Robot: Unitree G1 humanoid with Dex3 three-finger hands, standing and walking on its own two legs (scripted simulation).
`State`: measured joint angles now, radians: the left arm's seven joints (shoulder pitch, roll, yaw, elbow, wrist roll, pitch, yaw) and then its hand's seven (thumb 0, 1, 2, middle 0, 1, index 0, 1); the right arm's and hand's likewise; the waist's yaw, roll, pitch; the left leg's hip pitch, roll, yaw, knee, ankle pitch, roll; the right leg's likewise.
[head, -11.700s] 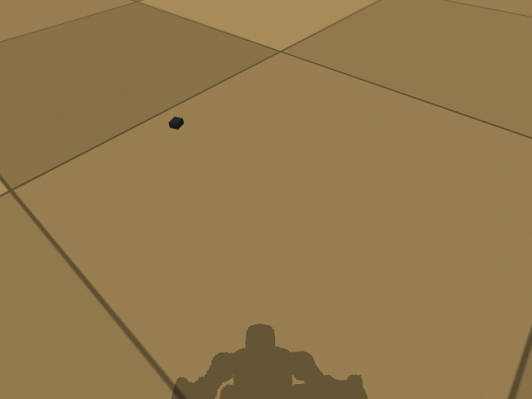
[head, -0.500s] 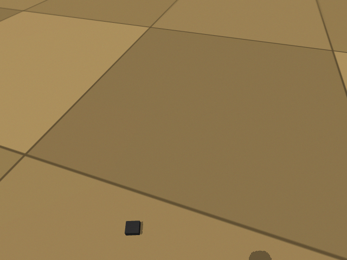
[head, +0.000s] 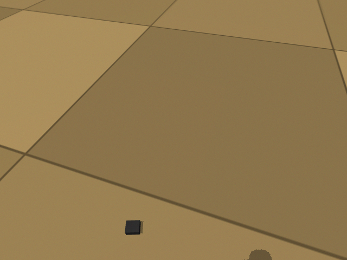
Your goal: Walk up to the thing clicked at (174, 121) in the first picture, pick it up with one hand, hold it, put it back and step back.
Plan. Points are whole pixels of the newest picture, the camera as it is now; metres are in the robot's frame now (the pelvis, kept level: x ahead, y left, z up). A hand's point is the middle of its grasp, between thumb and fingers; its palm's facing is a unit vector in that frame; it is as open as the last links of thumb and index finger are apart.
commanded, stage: stand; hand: left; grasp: from above
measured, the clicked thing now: (133, 227) +0.43 +0.26 -0.76
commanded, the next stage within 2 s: rise first in 0.84 s
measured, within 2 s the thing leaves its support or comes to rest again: neither
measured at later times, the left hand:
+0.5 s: hand out of the picture +0.07 +0.25 -0.16, palm faces -0.04 -0.94 -0.34, open 7.4 cm
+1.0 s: hand out of the picture +0.07 +0.25 -0.16, palm faces +0.00 -0.94 -0.34, open 7.4 cm
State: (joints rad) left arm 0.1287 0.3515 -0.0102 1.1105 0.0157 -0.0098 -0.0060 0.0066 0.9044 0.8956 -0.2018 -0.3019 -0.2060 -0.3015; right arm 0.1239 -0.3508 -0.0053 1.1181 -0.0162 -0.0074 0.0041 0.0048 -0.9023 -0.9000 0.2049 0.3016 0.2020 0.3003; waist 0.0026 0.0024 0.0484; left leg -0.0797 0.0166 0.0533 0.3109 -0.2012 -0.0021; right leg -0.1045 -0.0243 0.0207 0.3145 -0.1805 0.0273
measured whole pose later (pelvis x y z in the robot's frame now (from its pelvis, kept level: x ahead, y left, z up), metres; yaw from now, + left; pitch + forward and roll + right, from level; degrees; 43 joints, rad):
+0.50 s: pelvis +0.00 +0.00 +0.00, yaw +0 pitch -2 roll +0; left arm 0.13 0.35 -0.01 1.11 0.02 -0.01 -0.01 0.01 0.90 0.90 -0.20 -0.30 -0.21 -0.30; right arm 0.13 -0.35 -0.01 1.11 -0.02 -0.01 0.00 0.00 -0.90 -0.90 0.20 0.30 0.20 0.30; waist 0.00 0.00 0.05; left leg -0.08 0.02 0.05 0.31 -0.20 0.00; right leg -0.10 -0.02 0.02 0.31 -0.18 0.03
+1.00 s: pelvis +0.00 +0.00 +0.00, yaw +1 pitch +0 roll +0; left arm 0.13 0.35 0.01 1.07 -0.01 -0.02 0.01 0.01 0.88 0.90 -0.21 -0.31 -0.21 -0.32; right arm 0.16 -0.35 0.00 1.03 0.02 -0.01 -0.01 0.01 -0.91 -0.90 0.20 0.30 0.20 0.30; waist -0.01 0.00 0.04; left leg -0.14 0.02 0.04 0.36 -0.21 0.00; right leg -0.15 -0.02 0.01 0.35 -0.19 0.02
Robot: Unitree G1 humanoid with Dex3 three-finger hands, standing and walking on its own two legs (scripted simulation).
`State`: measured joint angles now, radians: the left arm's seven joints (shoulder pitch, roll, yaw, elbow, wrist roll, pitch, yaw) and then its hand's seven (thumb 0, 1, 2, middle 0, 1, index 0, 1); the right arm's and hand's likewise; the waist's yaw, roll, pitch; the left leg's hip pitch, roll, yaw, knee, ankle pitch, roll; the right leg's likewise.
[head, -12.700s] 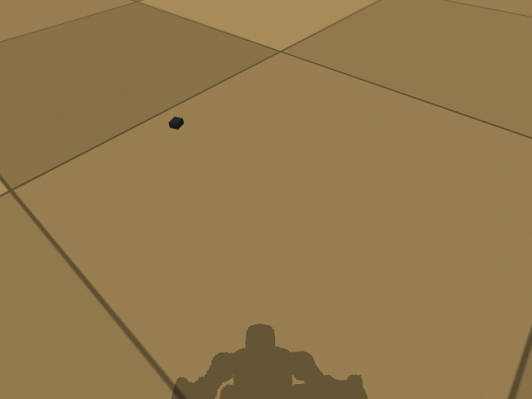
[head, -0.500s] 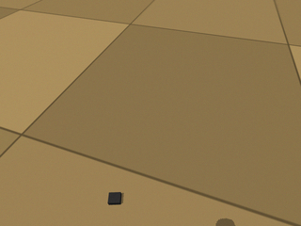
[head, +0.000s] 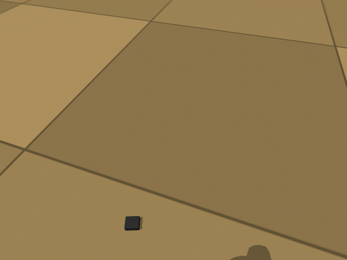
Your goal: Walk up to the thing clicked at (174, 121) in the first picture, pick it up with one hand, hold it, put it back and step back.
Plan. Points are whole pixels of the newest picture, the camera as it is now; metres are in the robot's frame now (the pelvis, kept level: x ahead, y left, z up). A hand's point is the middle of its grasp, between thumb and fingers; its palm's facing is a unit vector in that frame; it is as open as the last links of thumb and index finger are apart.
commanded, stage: rise first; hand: left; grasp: from above
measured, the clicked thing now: (132, 223) +0.44 +0.26 -0.76
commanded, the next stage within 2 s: none
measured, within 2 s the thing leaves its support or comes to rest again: neither
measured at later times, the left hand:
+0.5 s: hand out of the picture +0.12 +0.26 -0.21, palm faces -0.11 -0.91 -0.40, open 12.5 cm
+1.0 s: hand out of the picture +0.16 +0.29 -0.33, palm faces -0.40 -0.68 -0.61, open 12.6 cm
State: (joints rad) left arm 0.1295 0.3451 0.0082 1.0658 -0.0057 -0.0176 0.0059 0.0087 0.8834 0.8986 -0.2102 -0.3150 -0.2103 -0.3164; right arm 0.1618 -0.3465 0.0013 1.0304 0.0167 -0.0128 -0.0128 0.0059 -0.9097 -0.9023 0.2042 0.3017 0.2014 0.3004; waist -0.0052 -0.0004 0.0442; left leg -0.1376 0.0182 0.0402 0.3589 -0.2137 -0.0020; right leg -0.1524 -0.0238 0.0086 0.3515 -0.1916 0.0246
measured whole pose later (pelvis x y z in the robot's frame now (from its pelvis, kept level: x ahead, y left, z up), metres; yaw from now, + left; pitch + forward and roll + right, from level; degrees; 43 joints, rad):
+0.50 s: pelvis -0.01 +0.01 -0.06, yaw +1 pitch +14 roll -1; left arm 0.11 0.33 0.13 0.74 0.22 0.11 -0.03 0.00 -0.26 0.79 -0.30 -0.83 -0.30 -0.84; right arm 0.23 -0.25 -0.04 0.63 0.01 -0.11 -0.02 0.01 -0.88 -0.89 0.21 0.30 0.20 0.30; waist -0.01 0.00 -0.08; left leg -0.74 0.03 0.00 0.97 -0.47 0.00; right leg -0.73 -0.02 -0.01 0.92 -0.43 0.03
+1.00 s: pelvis -0.04 +0.00 -0.19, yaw +1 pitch +28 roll -2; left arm -0.01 0.44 0.13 0.64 0.51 -0.03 -0.01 0.00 -0.31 0.74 -0.35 -0.83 -0.36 -0.83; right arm 0.13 -0.28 -0.03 0.57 -0.01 -0.20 0.00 0.01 -0.93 -0.91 0.21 0.30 0.20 0.30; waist -0.03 0.00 -0.18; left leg -1.40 0.02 -0.03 1.55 -0.65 0.00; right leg -1.38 -0.03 -0.02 1.52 -0.63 0.02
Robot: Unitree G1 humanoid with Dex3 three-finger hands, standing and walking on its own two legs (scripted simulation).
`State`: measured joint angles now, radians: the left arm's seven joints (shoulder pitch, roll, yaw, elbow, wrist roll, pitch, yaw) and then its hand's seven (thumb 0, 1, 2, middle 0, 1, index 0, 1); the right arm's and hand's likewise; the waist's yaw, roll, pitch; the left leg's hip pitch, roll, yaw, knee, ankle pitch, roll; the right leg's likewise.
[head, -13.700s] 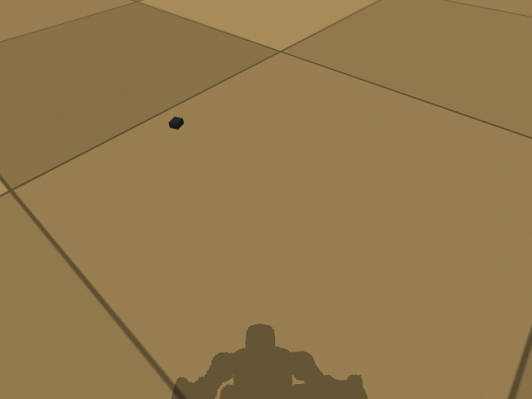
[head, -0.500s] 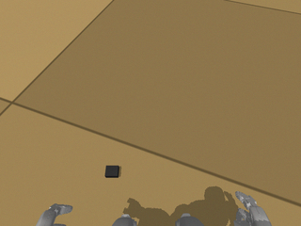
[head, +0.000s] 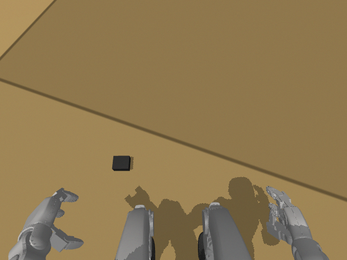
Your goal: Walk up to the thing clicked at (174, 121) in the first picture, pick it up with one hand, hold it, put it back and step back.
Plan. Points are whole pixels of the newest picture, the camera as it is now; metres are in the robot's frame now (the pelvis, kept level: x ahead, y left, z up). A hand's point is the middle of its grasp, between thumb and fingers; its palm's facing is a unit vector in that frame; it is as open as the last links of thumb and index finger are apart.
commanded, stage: rise first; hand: left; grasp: from above
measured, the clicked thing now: (121, 163) +0.49 +0.25 -0.57
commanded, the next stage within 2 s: none
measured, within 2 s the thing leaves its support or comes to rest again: neither
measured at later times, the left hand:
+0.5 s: hand (87, 186) +0.34 +0.30 -0.32, palm faces -0.51 -0.21 -0.84, open 11.8 cm
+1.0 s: hand (96, 171) +0.41 +0.30 -0.40, palm faces -0.48 +0.01 -0.88, open 11.9 cm
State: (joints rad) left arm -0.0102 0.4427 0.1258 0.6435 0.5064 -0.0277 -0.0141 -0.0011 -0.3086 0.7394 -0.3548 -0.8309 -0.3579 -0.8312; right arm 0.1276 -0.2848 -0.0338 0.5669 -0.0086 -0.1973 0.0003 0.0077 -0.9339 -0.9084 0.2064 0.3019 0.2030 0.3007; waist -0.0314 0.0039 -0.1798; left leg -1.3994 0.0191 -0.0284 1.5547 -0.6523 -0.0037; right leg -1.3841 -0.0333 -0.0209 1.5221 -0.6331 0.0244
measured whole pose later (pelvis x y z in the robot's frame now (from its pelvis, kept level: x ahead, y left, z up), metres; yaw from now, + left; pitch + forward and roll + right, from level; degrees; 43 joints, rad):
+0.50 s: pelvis -0.07 +0.00 -0.18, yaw -3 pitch +33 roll -6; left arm -0.65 0.69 0.16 1.10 1.01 -0.33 0.12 0.00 -0.18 0.69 -0.43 -0.73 -0.44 -0.73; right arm 0.14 -0.29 -0.02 0.72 -0.05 -0.08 0.07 0.01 -0.94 -0.91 0.20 0.30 0.20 0.30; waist -0.09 0.01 -0.11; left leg -2.08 0.02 -0.09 2.16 -0.67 0.00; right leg -2.04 -0.02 -0.05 2.09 -0.63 0.02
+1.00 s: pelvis -0.06 +0.01 -0.24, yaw -6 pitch +35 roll -9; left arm -0.91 0.83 0.13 1.37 1.33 -0.35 0.31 0.00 -0.14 0.70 -0.43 -0.60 -0.42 -0.61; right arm 0.14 -0.27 0.03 0.74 -0.13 0.00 0.12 0.00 -0.90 -0.90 0.20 0.30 0.20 0.30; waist -0.21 -0.01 -0.05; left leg -2.27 0.00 -0.11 2.34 -0.68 0.02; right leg -2.19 -0.02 -0.06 2.24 -0.66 0.05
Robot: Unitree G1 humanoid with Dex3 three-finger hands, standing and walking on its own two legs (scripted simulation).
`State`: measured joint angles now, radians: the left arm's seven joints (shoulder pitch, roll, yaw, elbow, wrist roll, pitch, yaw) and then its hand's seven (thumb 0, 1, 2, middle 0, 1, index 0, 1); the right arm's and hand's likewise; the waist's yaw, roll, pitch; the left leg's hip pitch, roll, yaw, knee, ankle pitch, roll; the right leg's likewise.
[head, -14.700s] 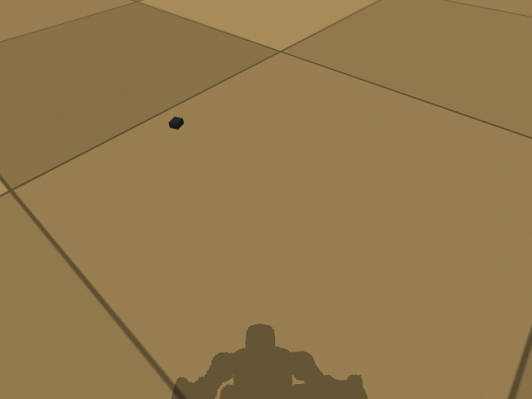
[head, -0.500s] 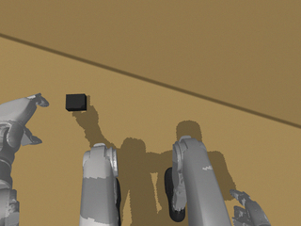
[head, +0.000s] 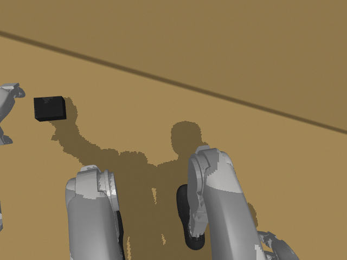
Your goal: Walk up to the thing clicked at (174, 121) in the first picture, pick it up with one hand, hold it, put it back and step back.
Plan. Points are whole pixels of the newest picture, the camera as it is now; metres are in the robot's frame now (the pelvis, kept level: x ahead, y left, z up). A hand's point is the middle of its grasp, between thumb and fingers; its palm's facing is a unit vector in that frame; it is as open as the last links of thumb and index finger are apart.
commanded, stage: rise first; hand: left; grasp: from above
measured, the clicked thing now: (50, 108) +0.52 +0.29 -0.33
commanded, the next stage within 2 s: none
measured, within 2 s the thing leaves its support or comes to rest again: neither
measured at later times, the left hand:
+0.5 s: hand (11, 113) +0.47 +0.33 -0.19, palm faces -0.46 -0.05 -0.89, open 12.9 cm
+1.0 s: hand (16, 113) +0.47 +0.33 -0.21, palm faces -0.46 -0.05 -0.89, open 13.5 cm
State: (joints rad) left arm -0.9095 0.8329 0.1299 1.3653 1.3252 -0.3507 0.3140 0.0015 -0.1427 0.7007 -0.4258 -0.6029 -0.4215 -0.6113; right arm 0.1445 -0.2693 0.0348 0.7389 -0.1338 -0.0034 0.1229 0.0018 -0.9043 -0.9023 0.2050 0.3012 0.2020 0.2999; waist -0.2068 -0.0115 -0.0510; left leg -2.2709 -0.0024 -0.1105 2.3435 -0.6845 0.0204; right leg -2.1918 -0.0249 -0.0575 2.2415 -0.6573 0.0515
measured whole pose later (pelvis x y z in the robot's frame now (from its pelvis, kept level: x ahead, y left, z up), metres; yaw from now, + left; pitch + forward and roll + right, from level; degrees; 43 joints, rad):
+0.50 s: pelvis +0.01 +0.00 -0.02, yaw -2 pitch +35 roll -9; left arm -0.97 0.90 0.17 1.44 1.34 -0.35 0.37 0.00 -0.30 0.82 -0.31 -0.74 -0.30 -0.75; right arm 0.13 -0.29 0.08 0.72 -0.19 0.00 0.14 0.00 -0.91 -0.90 0.20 0.30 0.20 0.30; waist -0.24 -0.03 0.00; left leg -2.32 0.01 -0.14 2.43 -0.72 0.00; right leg -2.25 -0.01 -0.08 2.31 -0.68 0.05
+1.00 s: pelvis +0.00 +0.00 -0.03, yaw -3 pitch +33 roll -11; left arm -1.00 0.95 0.15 1.50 1.35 -0.35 0.39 0.00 -0.41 0.92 -0.20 -0.86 -0.20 -0.87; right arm 0.14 -0.29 0.13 0.71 -0.18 -0.01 0.15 0.00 -0.91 -0.90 0.20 0.30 0.20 0.30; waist -0.28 -0.04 0.02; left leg -2.34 0.00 -0.16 2.46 -0.71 0.01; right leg -2.25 0.00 -0.09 2.33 -0.66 0.06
